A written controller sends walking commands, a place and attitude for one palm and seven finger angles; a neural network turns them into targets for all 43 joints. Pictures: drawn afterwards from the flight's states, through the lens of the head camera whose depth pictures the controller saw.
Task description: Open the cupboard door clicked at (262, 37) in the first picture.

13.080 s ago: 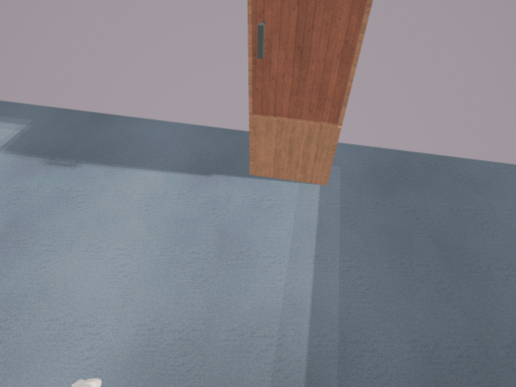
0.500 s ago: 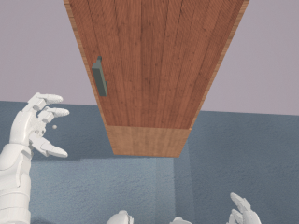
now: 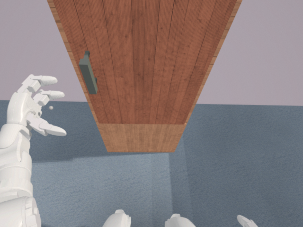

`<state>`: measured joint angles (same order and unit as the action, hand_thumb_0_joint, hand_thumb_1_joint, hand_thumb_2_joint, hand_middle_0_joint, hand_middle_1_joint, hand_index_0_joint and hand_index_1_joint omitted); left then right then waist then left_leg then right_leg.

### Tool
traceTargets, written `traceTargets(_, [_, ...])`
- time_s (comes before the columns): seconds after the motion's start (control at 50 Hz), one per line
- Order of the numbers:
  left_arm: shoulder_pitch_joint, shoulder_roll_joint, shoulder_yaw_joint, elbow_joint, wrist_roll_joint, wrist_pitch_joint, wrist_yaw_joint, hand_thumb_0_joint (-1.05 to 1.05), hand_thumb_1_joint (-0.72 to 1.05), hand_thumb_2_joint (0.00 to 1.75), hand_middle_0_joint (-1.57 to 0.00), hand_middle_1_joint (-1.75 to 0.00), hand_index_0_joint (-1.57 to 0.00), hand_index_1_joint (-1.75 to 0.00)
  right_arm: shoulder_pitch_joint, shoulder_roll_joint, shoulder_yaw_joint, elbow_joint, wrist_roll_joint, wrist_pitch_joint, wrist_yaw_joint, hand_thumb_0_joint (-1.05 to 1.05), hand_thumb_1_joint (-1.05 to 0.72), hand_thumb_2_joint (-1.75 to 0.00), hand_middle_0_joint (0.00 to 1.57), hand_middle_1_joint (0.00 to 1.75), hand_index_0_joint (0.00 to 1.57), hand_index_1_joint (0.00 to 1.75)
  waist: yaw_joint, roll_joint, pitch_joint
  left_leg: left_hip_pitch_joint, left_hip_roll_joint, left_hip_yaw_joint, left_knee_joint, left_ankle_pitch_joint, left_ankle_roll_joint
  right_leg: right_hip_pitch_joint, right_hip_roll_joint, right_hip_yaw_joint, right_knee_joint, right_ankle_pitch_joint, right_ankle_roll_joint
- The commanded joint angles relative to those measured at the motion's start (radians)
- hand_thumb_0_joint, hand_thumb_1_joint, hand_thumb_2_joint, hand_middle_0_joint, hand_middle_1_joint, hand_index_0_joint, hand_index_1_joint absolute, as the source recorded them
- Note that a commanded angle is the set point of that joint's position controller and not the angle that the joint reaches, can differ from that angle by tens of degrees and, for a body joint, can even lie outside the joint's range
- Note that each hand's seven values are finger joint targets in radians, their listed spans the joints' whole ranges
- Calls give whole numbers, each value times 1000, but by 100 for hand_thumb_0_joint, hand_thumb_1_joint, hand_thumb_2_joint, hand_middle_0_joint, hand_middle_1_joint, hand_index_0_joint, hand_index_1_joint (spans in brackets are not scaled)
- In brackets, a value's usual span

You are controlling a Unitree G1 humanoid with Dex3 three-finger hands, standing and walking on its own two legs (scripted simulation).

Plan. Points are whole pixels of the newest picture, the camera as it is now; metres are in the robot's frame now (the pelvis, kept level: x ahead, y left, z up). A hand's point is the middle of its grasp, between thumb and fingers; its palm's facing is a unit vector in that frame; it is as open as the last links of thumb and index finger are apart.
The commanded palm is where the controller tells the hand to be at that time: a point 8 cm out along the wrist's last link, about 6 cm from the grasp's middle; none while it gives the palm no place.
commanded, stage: move the hooked fingers beside the handle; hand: left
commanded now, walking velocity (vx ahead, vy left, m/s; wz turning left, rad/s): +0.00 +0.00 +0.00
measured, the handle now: (90, 73) +0.53 +0.19 +0.06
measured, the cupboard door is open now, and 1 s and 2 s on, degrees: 0 0 0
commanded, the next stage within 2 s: slide the fingers in behind the handle in 1.56 s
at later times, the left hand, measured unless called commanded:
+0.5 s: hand (61, 90) +0.45 +0.25 +0.07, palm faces +0.02 -1.00 -0.01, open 14.0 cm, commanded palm +0.44 +0.30 +0.06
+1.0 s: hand (67, 80) +0.50 +0.25 +0.06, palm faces +0.02 -1.00 -0.01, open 13.8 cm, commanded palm +0.47 +0.30 +0.06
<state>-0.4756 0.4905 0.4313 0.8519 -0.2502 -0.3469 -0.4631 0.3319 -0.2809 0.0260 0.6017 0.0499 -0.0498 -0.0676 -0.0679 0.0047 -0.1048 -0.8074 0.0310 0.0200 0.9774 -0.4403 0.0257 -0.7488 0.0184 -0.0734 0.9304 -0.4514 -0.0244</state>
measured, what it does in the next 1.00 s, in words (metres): stands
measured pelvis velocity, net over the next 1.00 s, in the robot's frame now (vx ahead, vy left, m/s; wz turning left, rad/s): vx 0.00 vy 0.01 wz -0.04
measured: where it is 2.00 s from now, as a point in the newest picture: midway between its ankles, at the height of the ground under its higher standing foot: outside the picture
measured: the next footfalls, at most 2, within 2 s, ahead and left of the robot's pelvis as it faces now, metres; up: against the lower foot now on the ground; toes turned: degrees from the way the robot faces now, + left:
none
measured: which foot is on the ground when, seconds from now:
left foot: down 0.00-1.00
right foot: down 0.00-1.00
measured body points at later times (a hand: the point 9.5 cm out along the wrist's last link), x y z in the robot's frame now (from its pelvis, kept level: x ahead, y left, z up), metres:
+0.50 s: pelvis +0.00 +0.01 -0.01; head +0.11 +0.03 +0.43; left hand +0.45 +0.31 +0.07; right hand +0.04 -0.27 -0.11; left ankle +0.02 +0.10 -0.68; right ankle +0.00 -0.11 -0.68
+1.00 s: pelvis +0.00 +0.01 -0.01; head +0.14 +0.03 +0.42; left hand +0.49 +0.30 +0.06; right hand -0.01 -0.26 -0.12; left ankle +0.02 +0.10 -0.68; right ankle +0.00 -0.11 -0.68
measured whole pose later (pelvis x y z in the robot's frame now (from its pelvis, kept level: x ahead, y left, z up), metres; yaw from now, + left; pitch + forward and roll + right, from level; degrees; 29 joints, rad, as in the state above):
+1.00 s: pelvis +0.00 +0.01 -0.01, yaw -2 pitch +22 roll -4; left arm -0.82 0.63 0.48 1.14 -0.14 -0.37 -0.39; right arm 0.41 -0.28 0.04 0.61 0.02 0.09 -0.03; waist -0.16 0.01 -0.11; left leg -0.97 0.05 0.03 1.05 -0.47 0.04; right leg -0.91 0.04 -0.06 0.98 -0.46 -0.01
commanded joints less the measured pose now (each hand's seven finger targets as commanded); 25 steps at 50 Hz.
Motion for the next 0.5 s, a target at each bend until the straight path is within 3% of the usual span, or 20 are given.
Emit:
traceTargets(0.0, [-372,309,60,-150,-11,-62,4,0,-50,30,-30,-120,-30,-120,76,-167,-63,-102,-7,-20,-11,0,-90,-90,20,30,20,30,-2,83,-358,230,-17,-45,-103,330,13,134,16,60,-98,323,-1])
traceTargets(0.08, [-415,295,43,-137,2,-74,19,0,-50,30,-30,-120,-30,-120,86,-165,-66,-100,-10,-5,-2,0,-90,-90,20,30,20,30,-7,120,-380,273,-12,-54,-98,357,7,91,19,52,-92,317,0])
traceTargets(0.18, [-430,319,64,-100,12,-79,34,0,-50,30,-30,-120,-30,-120,105,-169,-67,-94,-12,15,4,0,-90,-90,20,30,20,30,-6,118,-393,273,-8,-56,-93,376,5,84,23,48,-84,326,0])
traceTargets(0.22, [-468,308,48,-75,20,-77,40,0,-50,30,-30,-120,-30,-120,116,-171,-67,-87,-12,25,4,0,-90,-90,20,30,20,30,-23,92,-392,276,-4,-58,-86,384,8,62,27,48,-82,326,4])
traceTargets(0.26, [-529,321,46,-59,29,-83,47,0,-50,30,-30,-120,-30,-120,118,-173,-66,-79,-14,33,3,0,-90,-90,20,30,20,30,-33,107,-365,256,-5,-61,-85,351,7,46,24,47,-83,301,3])
traceTargets(0.32, [-559,340,59,-50,37,-100,55,0,-50,30,-30,-120,-30,-120,133,-175,-65,-72,-19,41,4,0,-90,-90,20,30,20,30,-34,102,-417,278,-3,-65,-76,376,7,51,27,50,-76,313,2])
traceTargets(0.38, [-587,336,47,-16,48,-105,59,0,-50,30,-30,-120,-30,-120,137,-174,-63,-65,-21,50,7,0,-90,-90,20,30,20,30,-36,133,-409,279,-3,-70,-73,365,4,27,27,47,-72,293,1])
traceTargets(0.44, [-601,352,51,36,57,-101,59,0,-50,30,-30,-120,-30,-120,151,-179,-62,-60,-22,62,6,0,-90,-90,20,30,20,30,-45,112,-405,264,-1,-71,-66,366,5,17,31,47,-69,295,3])
traceTargets(0.48, [-660,349,29,64,64,-92,60,0,-50,30,-30,-120,-30,-120,151,-181,-58,-54,-21,66,6,0,-90,-90,20,30,20,30,-68,125,-361,234,-1,-70,-65,313,8,-14,29,50,-78,258,5])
